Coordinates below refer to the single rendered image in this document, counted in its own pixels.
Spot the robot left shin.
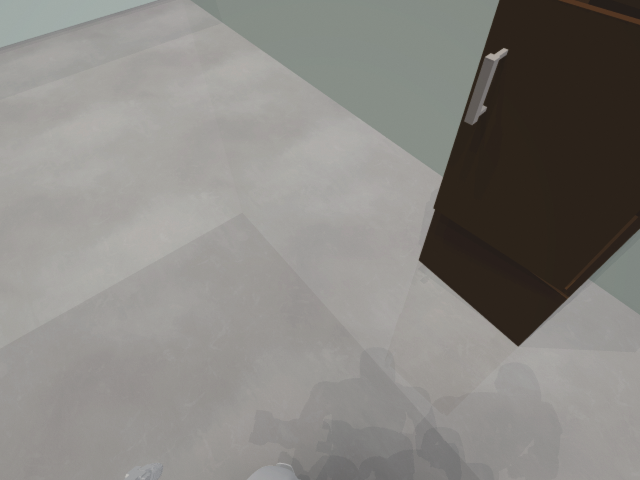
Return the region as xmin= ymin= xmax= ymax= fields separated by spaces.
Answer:
xmin=276 ymin=463 xmax=295 ymax=475

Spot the handle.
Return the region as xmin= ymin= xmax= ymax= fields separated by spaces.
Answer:
xmin=464 ymin=48 xmax=508 ymax=125

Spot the cupboard door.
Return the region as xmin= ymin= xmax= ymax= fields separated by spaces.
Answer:
xmin=433 ymin=0 xmax=640 ymax=291

